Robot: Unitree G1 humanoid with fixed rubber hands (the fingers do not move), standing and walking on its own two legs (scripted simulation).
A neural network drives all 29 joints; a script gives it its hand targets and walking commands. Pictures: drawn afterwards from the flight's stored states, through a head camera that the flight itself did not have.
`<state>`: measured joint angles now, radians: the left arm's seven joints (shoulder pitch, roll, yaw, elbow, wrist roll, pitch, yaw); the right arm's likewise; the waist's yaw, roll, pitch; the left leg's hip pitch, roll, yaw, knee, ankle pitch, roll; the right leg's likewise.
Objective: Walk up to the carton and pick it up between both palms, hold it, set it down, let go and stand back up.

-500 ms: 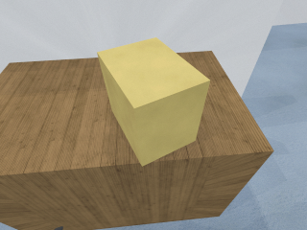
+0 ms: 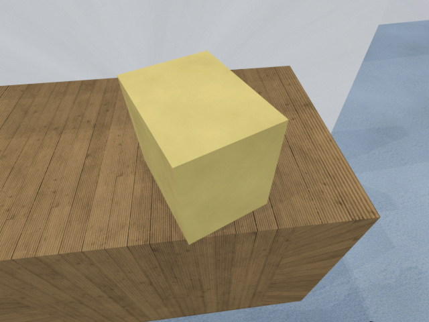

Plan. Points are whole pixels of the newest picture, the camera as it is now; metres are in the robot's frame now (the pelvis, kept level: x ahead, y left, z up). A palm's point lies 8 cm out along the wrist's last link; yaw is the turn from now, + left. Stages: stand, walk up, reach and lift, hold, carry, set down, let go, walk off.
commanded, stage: walk up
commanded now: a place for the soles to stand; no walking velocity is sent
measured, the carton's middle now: (198, 144) +0.45 +0.05 +0.08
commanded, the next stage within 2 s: reach and lift in 0.94 s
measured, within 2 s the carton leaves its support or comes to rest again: neither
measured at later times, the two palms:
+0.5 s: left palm out of the picture +0.08 +0.30 -0.11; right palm out of the picture +0.09 -0.31 -0.11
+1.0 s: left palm out of the picture +0.10 +0.30 -0.11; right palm out of the picture +0.09 -0.30 -0.12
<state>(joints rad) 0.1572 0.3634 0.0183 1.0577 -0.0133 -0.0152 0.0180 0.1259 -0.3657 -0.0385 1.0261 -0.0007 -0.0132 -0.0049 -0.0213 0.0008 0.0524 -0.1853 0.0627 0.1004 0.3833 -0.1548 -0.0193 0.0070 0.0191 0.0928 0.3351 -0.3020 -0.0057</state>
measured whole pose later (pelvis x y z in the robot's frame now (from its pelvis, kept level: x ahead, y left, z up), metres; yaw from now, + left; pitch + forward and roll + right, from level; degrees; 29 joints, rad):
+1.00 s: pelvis +0.00 +0.00 -0.01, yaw +1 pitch -1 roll +1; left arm 0.11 0.36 0.04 0.91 0.01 0.16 0.04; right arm 0.09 -0.34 -0.06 1.07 -0.04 -0.06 0.02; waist -0.01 0.00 0.06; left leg -0.24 0.06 0.09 0.45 -0.18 -0.02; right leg -0.06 0.01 0.08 0.44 -0.36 -0.01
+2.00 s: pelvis -0.03 +0.00 +0.00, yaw +1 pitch -6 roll +1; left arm 0.25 0.11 0.02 0.07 0.03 0.42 0.14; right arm 0.22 -0.43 -0.05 0.40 0.22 0.10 0.22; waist 0.01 -0.03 0.05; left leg -0.12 0.04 0.06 0.28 -0.06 -0.02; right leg 0.03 0.01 0.04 0.34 -0.27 -0.01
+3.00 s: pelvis -0.04 -0.04 +0.00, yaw +0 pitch -2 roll +0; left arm 0.15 -0.10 0.04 -0.26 0.03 0.42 0.32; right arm -0.05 -0.52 0.13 0.37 0.47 -0.03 0.16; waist 0.04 -0.05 0.00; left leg -0.19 0.10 0.06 0.25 -0.02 -0.04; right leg -0.06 0.07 0.05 0.33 -0.24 -0.06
